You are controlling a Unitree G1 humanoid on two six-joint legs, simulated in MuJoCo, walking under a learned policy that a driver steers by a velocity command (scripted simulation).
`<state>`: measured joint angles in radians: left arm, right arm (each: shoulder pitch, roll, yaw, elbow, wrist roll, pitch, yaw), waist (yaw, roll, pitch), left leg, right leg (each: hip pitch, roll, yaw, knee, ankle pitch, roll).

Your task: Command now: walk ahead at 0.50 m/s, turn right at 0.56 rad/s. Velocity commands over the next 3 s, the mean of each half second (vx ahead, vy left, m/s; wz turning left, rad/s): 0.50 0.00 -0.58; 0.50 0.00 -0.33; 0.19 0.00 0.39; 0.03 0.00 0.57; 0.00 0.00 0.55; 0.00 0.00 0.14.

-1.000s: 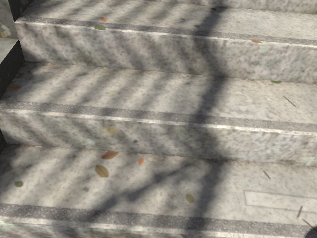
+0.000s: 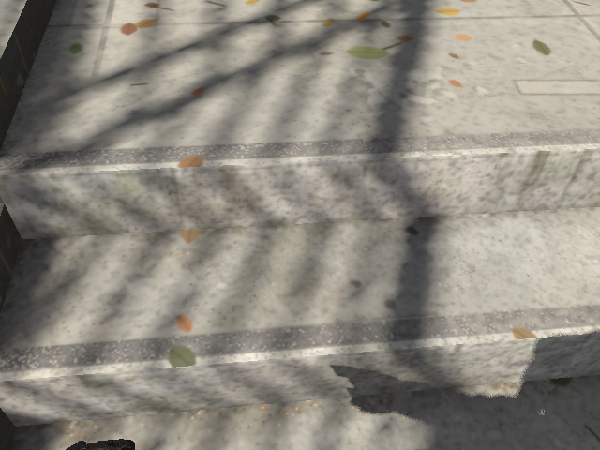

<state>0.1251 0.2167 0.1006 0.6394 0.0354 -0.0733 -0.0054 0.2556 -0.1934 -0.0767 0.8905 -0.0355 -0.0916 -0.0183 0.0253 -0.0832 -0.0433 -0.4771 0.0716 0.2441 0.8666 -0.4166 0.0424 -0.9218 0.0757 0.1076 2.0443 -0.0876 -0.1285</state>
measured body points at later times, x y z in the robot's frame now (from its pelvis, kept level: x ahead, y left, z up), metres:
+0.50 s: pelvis +0.30 -0.05 +0.14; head +0.33 -0.03 +0.59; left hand +0.50 +0.17 +0.02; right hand +0.39 -0.32 +0.06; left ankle +0.22 +0.10 -0.33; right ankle +0.37 -0.09 -0.52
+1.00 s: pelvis +0.61 -0.08 +0.30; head +0.59 -0.09 +0.75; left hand +0.79 +0.10 +0.19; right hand +0.63 -0.36 +0.18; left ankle +0.67 -0.04 -0.35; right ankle +0.47 -0.15 -0.24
